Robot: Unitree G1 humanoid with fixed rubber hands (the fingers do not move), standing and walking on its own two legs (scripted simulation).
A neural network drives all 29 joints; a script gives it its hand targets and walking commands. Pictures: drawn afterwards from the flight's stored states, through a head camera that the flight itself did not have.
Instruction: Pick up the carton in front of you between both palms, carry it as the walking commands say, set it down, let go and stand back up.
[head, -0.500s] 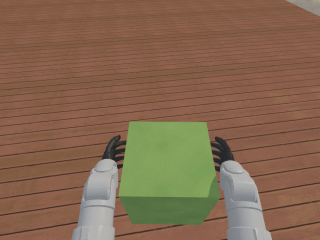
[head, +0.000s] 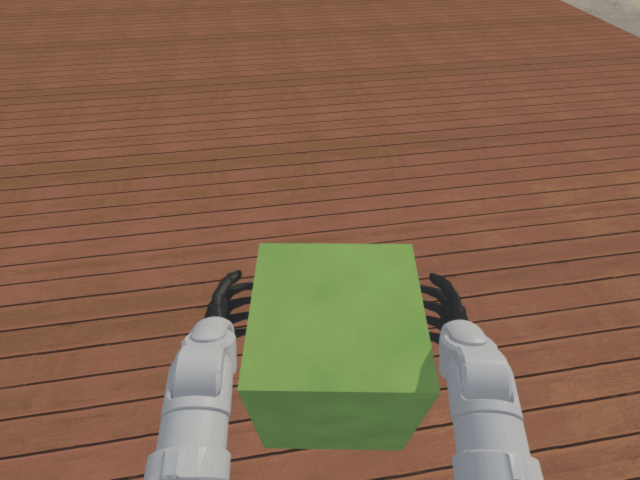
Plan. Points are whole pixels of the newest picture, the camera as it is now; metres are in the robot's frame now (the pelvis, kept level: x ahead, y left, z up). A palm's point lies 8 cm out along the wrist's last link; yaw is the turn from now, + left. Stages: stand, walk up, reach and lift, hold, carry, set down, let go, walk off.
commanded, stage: carry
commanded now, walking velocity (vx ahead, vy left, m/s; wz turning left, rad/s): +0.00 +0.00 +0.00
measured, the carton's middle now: (334, 351) +0.30 +0.00 -0.04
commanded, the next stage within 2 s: hold in 0.42 s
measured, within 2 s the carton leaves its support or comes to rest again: neither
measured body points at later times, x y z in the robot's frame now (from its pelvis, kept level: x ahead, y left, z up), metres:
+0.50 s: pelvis -0.01 -0.01 +0.00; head -0.02 +0.00 +0.45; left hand +0.29 +0.14 +0.03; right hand +0.28 -0.16 +0.03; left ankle +0.05 +0.11 -0.74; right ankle -0.03 -0.11 -0.74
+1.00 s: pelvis -0.04 +0.02 +0.00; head -0.06 +0.03 +0.44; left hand +0.31 +0.12 +0.03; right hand +0.27 -0.18 +0.03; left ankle +0.04 +0.11 -0.74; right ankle -0.03 -0.11 -0.74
